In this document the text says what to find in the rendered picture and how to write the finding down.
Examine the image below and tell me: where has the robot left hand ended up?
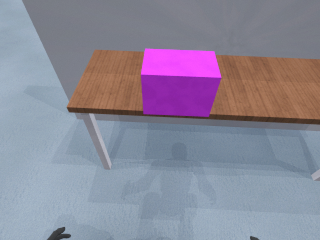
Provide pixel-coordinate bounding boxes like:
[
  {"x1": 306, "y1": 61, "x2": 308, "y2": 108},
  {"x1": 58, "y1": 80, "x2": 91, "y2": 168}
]
[{"x1": 47, "y1": 227, "x2": 71, "y2": 240}]

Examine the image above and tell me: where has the table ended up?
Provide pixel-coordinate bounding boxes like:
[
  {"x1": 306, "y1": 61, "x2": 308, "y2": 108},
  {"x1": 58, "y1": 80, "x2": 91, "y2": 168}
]
[{"x1": 66, "y1": 49, "x2": 320, "y2": 181}]

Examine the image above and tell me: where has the carton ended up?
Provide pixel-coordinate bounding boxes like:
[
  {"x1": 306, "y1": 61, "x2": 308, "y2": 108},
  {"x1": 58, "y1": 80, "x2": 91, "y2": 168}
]
[{"x1": 141, "y1": 48, "x2": 222, "y2": 117}]

